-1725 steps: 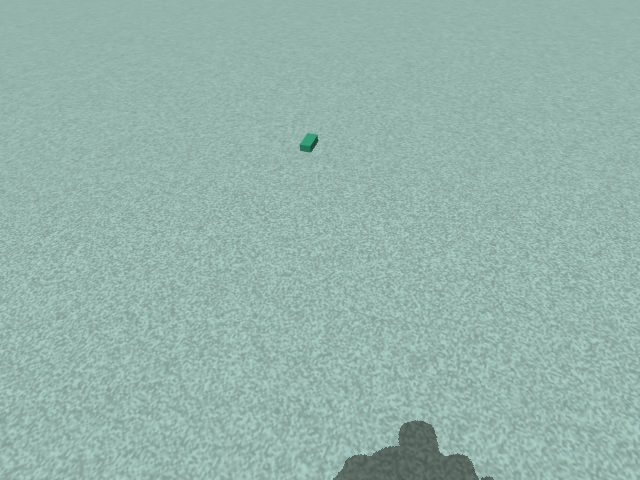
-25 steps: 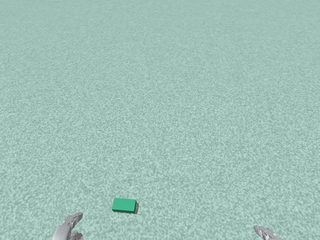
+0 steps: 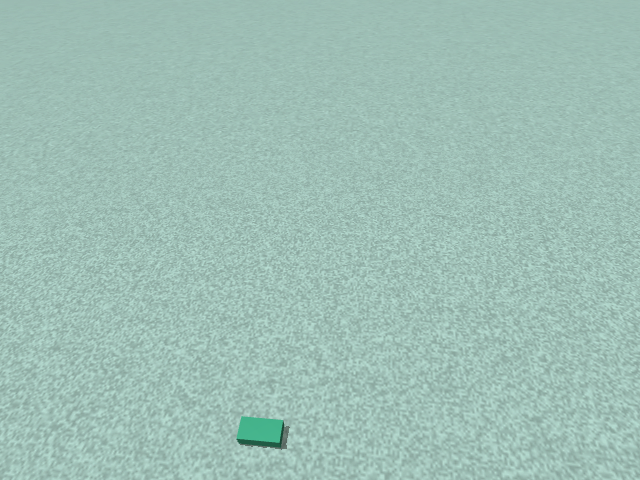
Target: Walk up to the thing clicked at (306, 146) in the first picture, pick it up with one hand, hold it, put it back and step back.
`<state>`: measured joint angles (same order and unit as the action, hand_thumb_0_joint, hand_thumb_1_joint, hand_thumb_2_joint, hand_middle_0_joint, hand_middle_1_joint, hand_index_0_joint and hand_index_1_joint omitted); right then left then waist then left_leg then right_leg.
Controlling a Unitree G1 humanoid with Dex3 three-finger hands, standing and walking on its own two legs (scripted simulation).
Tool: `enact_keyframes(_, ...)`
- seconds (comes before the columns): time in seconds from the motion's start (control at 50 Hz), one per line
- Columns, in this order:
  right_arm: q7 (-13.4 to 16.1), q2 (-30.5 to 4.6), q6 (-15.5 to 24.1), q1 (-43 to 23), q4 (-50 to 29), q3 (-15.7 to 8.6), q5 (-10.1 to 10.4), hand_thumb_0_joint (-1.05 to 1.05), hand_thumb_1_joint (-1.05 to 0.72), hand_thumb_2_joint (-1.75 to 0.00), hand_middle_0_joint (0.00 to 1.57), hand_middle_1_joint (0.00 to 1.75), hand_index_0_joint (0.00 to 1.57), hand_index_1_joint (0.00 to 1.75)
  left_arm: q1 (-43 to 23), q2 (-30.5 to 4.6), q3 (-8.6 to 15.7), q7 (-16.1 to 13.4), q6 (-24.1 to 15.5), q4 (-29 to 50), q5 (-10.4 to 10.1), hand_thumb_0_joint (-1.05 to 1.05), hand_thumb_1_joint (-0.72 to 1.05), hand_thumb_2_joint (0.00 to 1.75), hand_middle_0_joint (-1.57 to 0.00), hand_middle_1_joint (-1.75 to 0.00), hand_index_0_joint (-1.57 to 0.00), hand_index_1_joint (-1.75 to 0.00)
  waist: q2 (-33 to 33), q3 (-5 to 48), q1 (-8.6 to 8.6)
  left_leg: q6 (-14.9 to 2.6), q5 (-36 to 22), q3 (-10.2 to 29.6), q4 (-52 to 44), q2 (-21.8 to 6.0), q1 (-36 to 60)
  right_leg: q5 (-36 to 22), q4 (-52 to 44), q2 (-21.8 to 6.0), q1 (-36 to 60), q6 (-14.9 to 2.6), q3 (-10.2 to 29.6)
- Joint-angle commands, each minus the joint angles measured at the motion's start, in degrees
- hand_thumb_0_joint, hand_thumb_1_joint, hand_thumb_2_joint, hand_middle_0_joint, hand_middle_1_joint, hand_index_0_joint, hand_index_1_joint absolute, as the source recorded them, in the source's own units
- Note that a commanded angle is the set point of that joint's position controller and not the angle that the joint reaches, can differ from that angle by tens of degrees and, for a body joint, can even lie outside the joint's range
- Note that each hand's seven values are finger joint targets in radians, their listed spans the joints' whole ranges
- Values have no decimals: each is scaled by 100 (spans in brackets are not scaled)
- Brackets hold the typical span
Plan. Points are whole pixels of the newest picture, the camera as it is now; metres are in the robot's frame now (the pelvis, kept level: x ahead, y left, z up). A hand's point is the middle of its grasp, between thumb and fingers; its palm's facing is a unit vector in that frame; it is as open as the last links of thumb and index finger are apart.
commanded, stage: stand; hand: left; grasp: from above
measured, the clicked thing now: (260, 431) +0.46 +0.23 -0.75
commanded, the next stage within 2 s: step back in 1.82 s
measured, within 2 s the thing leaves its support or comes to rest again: neither
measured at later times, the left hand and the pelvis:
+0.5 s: hand out of the picture +0.06 +0.23 -0.16, palm faces +0.03 -0.94 -0.33, open 7.4 cm; pelvis +0.00 -0.01 +0.00, yaw +0 degrees
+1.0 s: hand out of the picture +0.10 +0.23 -0.15, palm faces +0.03 -0.94 -0.33, open 7.4 cm; pelvis +0.03 -0.01 +0.01, yaw +0 degrees
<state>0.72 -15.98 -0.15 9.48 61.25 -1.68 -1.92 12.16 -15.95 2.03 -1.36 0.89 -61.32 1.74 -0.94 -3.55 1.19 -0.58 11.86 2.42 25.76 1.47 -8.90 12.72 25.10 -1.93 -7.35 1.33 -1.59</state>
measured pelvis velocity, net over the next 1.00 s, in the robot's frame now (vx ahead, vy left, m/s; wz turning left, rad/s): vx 0.03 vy -0.01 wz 0.00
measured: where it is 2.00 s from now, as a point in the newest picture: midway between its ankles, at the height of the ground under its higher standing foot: outside the picture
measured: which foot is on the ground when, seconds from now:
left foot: down 0.00-1.00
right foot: down 0.00-1.00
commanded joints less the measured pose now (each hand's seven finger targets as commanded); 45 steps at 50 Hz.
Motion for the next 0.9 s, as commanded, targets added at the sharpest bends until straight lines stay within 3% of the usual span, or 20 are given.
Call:
enact_keyframes(0.0, 94, -1101, 103, -289, -261, -241, 35, 0, -90, -90, 20, 30, 20, 30, -372, -1124, 206, -100, -185, 232, 22, 0, 90, 90, -20, -30, -20, -30, 23, -9, -54, -113, 342, 709, -861, -577, -243, 187, -684, -409, -69, -176, 502)
enact_keyframes(0.08, 74, -1120, 106, -310, -177, -217, 50, 0, -90, -90, 20, 30, 20, 30, -364, -1120, 182, -87, -198, 101, 17, 0, 90, 90, -20, -30, -20, -30, 31, 23, -44, -112, 160, 693, -865, -585, -152, 98, -782, -414, -8, -160, 483)
enact_keyframes(0.14, 71, -1119, 76, -280, -105, -209, 48, 0, -90, -90, 20, 30, 20, 30, -427, -1218, 188, -85, -180, 41, 8, 0, 90, 90, -20, -30, -20, -30, 94, -121, -52, -95, 366, 680, -884, -574, -186, 521, -904, -434, -143, -173, 554)
enact_keyframes(0.18, 61, -1130, 87, -306, -85, -198, 58, 0, -90, -90, 20, 30, 20, 30, -443, -1191, 174, -86, -203, 31, 4, 0, 90, 90, -20, -30, -20, -30, 71, 50, -55, -112, 29, 649, -815, -585, -29, 231, -950, -471, -57, -179, 548)
enact_keyframes(0.3, 67, -1203, 98, -315, -8, -169, 48, 0, -90, -90, 20, 30, 20, 30, -571, -1261, 174, -75, -205, -20, -17, 0, 90, 90, -20, -30, -20, -30, 45, 48, -64, -91, -147, 626, -873, -618, -23, 83, -964, -476, 9, -184, 552)
enact_keyframes(0.38, 58, -1220, 83, -278, 40, -143, 61, 0, -90, -90, 20, 30, 20, 30, -574, -1318, 176, -55, -189, -85, -35, 0, 90, 90, -20, -30, -20, -30, -1, -92, -66, -84, 170, 641, -957, -613, -202, 336, -992, -445, 8, -179, 543)
enact_keyframes(0.44, 57, -1259, 87, -350, 42, -140, 74, 0, -90, -90, 20, 30, 20, 30, -590, -1315, 171, -46, -195, -97, -36, 0, 90, 90, -20, -30, -20, -30, -11, -63, -50, -93, 88, 637, -939, -633, -119, 305, -1025, -452, -39, -186, 554)
enact_keyframes(0.58, 64, -1251, 118, -332, 90, -109, 65, 0, -90, -90, 20, 30, 20, 30, -725, -1358, 180, -32, -209, -116, -60, 0, 90, 90, -20, -30, -20, -30, 66, 107, -58, -84, -309, 607, -958, -674, -83, -59, -974, -490, 182, -207, 555)
enact_keyframes(0.66, 80, -1288, 156, -387, 81, -93, 76, 0, -90, -90, 20, 30, 20, 30, -769, -1323, 187, -30, -230, -110, -72, 0, 90, 90, -20, -30, -20, -30, -21, 421, -70, -101, -1022, 552, -849, -721, 176, -872, -892, -543, 395, -202, 529)
enact_keyframes(0.74, 94, -1301, 166, -394, 114, -79, 79, 0, -90, -90, 20, 30, 20, 30, -766, -1276, 172, -31, -228, -143, -94, 0, 90, 90, -20, -30, -20, -30, 89, 477, -60, -88, -1406, 534, -840, -757, 349, -1120, -870, -524, 419, -170, 475)
enact_keyframes(0.8, 98, -1359, 155, -479, 116, -87, 81, 0, -90, -90, 20, 30, 20, 30, -789, -1310, 179, -27, -214, -155, -80, 0, 90, 90, -20, -30, -20, -30, 47, 343, -54, -75, -1237, 545, -915, -752, 285, -936, -922, -499, 352, -156, 448)
enact_keyframes(0.88, 97, -1355, 154, -418, 123, -84, 91, 0, -90, -90, 20, 30, 20, 30, -839, -1347, 184, -31, -229, -138, -93, 0, 90, 90, -20, -30, -20, -30, 125, 422, -100, -57, -1481, 501, -890, -757, 353, -1220, -927, -527, 434, -156, 456)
